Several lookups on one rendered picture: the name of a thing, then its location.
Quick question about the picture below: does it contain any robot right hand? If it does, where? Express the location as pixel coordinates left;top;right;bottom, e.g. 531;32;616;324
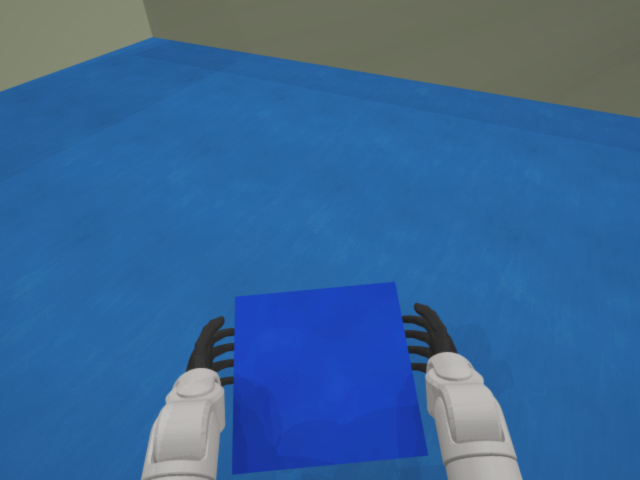
402;303;458;373

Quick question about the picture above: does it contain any left robot forearm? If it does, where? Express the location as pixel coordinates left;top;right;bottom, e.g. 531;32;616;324
141;368;225;480

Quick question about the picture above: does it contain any robot left hand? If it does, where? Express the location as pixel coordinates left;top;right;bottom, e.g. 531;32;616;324
186;316;235;386

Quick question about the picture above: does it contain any right robot forearm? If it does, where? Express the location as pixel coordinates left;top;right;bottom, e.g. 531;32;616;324
425;352;523;480

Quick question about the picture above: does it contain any carton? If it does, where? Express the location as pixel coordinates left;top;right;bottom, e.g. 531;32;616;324
232;282;428;475

